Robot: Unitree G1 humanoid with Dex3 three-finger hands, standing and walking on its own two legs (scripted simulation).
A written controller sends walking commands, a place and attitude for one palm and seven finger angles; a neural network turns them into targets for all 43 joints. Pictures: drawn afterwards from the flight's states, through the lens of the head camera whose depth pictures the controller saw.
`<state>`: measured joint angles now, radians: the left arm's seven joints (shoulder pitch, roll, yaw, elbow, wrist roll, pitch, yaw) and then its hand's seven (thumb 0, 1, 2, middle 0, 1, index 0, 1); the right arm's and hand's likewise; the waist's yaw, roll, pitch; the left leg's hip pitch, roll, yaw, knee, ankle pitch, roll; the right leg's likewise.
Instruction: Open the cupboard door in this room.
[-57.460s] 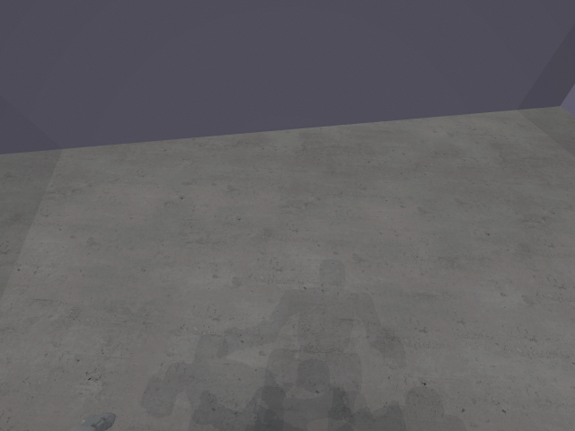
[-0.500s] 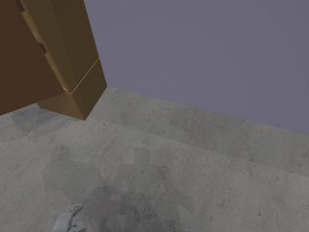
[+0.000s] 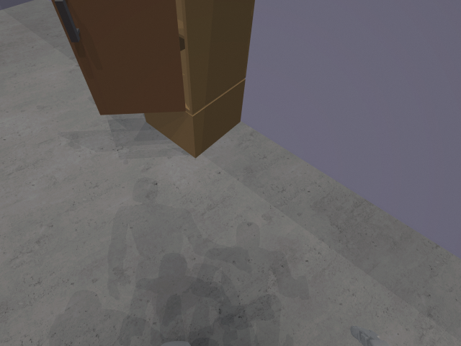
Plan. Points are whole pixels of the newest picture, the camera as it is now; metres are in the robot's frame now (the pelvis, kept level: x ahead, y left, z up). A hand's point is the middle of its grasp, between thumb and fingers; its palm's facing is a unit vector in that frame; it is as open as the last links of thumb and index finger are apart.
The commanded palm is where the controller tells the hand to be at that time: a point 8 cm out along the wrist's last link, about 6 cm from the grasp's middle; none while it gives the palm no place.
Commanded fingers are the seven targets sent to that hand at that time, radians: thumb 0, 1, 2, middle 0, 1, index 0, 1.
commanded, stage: turn to face it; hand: left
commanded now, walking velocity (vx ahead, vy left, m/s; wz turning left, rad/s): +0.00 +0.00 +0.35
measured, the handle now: (69, 17) +0.95 +0.58 +0.02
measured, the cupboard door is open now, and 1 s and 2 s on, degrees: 48 48 48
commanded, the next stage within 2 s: take the last steps up to it in 0.40 s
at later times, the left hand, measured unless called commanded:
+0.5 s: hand out of the picture +0.08 +0.16 -0.14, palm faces +0.14 -0.96 -0.26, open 7.4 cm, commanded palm none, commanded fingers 0.00 0.90 0.90 -0.20 -0.30 -0.20 -0.30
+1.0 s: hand out of the picture -0.10 +0.16 -0.15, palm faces +0.44 -0.88 -0.19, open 7.4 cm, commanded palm none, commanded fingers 0.00 0.90 0.90 -0.20 -0.30 -0.20 -0.30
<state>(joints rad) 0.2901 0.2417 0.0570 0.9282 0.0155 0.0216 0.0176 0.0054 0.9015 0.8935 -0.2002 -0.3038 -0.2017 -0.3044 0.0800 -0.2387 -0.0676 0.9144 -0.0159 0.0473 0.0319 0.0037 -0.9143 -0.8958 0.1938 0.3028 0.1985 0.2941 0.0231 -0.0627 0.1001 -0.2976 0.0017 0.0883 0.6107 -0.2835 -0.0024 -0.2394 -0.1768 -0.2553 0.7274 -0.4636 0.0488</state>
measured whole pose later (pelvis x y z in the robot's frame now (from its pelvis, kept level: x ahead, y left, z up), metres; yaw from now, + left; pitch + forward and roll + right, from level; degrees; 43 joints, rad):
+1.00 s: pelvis +0.06 +0.04 +0.02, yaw +18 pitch +0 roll +1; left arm 0.48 0.16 0.05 1.13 0.03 -0.04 0.01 0.01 0.90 0.89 -0.20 -0.30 -0.20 -0.30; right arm 0.09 -0.21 -0.06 0.99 -0.02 0.03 0.05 0.00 -0.92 -0.90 0.19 0.30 0.20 0.29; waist 0.10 -0.04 0.05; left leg -0.41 0.06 0.09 0.65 -0.27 -0.03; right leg -0.03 -0.18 -0.22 0.39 -0.34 0.09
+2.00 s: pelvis +0.38 +0.21 +0.01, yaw +14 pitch +0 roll -1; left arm 0.39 0.17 0.05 1.13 0.02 -0.05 0.01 0.00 0.92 0.89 -0.20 -0.30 -0.20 -0.30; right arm 0.15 -0.21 -0.06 1.03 -0.02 -0.04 0.01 0.01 -0.94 -0.90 0.19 0.30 0.20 0.29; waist 0.05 -0.03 0.03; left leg -0.37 0.05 0.08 0.54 -0.19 -0.02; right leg -0.06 -0.04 -0.11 0.44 -0.37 0.02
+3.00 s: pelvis +0.42 +0.22 +0.01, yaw +13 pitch -1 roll +1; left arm 0.25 0.23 0.05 1.06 0.02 0.05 0.03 0.01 0.91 0.89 -0.20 -0.30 -0.20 -0.30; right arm 0.18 -0.16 -0.03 1.03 -0.02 0.03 -0.01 0.00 -0.91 -0.90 0.20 0.30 0.20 0.29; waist 0.05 -0.07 0.04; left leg -0.20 -0.01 0.05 0.51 -0.29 0.02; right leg -0.24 -0.07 -0.04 0.56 -0.34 0.01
